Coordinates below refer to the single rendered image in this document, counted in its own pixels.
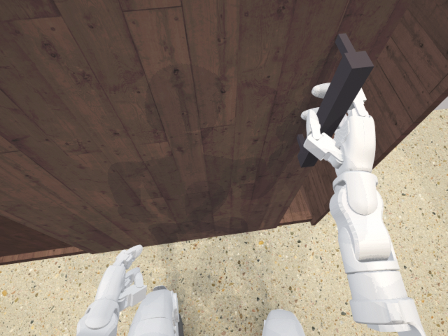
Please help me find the robot right forearm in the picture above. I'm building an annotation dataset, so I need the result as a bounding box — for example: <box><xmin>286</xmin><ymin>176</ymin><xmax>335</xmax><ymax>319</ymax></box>
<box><xmin>329</xmin><ymin>170</ymin><xmax>426</xmax><ymax>336</ymax></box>

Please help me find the handle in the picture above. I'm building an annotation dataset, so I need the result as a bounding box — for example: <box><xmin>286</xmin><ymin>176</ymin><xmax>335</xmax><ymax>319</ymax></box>
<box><xmin>297</xmin><ymin>34</ymin><xmax>374</xmax><ymax>168</ymax></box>

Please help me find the wardrobe door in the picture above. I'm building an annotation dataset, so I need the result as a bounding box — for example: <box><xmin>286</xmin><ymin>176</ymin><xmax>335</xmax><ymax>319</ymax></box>
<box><xmin>0</xmin><ymin>0</ymin><xmax>412</xmax><ymax>254</ymax></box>
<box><xmin>0</xmin><ymin>215</ymin><xmax>72</xmax><ymax>257</ymax></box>

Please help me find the right robot thigh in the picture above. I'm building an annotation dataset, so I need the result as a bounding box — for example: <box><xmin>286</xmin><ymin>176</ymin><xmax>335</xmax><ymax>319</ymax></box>
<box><xmin>262</xmin><ymin>309</ymin><xmax>305</xmax><ymax>336</ymax></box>

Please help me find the robot thigh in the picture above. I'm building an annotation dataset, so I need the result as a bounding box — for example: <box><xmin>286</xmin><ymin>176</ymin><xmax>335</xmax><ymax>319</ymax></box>
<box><xmin>262</xmin><ymin>309</ymin><xmax>305</xmax><ymax>336</ymax></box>
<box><xmin>127</xmin><ymin>289</ymin><xmax>179</xmax><ymax>336</ymax></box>

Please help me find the robot left forearm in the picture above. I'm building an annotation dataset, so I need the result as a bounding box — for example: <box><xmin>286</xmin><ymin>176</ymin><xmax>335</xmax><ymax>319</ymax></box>
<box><xmin>76</xmin><ymin>299</ymin><xmax>120</xmax><ymax>336</ymax></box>

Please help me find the left robot thigh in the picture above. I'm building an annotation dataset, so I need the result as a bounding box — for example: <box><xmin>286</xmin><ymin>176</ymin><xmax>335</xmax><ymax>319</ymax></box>
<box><xmin>127</xmin><ymin>289</ymin><xmax>179</xmax><ymax>336</ymax></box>

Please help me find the right robot hand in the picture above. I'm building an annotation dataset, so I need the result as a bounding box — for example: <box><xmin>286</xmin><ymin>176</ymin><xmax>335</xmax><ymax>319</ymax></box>
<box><xmin>301</xmin><ymin>83</ymin><xmax>376</xmax><ymax>176</ymax></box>

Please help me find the left robot hand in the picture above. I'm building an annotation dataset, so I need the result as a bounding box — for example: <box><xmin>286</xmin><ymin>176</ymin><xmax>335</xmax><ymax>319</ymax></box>
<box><xmin>94</xmin><ymin>245</ymin><xmax>147</xmax><ymax>312</ymax></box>

